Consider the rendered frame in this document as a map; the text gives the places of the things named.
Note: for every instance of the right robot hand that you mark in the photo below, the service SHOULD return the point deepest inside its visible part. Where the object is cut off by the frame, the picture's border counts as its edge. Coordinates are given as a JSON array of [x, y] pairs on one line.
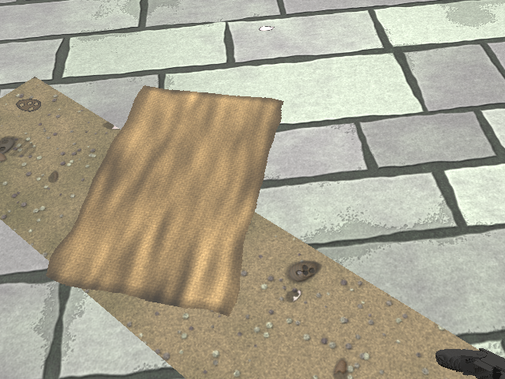
[[482, 364]]

